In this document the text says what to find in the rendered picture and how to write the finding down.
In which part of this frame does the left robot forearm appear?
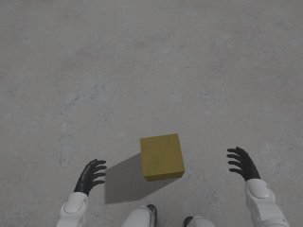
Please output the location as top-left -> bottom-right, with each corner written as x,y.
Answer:
54,192 -> 89,227

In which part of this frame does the robot left shin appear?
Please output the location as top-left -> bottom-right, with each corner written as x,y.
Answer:
139,206 -> 152,213

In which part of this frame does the right robot forearm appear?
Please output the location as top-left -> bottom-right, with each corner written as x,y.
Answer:
244,179 -> 290,227

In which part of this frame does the left robot thigh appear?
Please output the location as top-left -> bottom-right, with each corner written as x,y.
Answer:
120,209 -> 155,227

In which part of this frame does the robot right hand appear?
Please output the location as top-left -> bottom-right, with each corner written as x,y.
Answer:
226,147 -> 260,182

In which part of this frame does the carton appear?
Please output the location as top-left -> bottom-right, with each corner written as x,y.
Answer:
140,133 -> 186,182

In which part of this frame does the robot left hand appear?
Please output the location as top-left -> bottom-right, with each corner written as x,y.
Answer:
74,159 -> 107,197

